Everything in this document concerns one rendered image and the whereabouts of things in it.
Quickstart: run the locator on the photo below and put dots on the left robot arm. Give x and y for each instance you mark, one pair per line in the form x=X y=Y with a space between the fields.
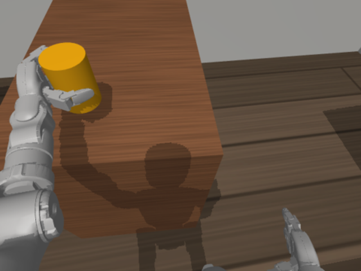
x=30 y=214

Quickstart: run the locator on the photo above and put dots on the left robot hand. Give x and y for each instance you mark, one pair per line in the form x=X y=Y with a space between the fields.
x=31 y=80

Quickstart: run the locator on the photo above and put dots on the right robot hand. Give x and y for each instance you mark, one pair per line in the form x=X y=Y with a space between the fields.
x=298 y=244

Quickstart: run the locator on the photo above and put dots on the can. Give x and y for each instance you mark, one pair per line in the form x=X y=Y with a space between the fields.
x=67 y=68

